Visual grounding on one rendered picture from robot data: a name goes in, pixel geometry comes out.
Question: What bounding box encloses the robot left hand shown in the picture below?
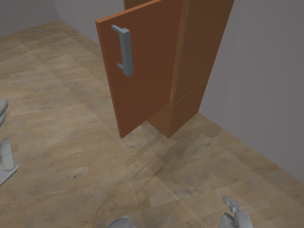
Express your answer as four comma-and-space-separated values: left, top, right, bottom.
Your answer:
0, 99, 19, 186

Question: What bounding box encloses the handle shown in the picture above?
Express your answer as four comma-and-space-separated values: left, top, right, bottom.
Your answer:
111, 25, 133, 76

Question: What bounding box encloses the left robot thigh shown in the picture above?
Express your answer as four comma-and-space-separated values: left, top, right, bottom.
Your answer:
107, 218, 137, 228

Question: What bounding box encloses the cupboard door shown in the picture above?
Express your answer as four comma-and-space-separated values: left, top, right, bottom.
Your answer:
95, 0, 183, 138

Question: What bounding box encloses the robot right hand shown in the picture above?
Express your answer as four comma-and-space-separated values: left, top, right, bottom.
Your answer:
218, 196, 254, 228

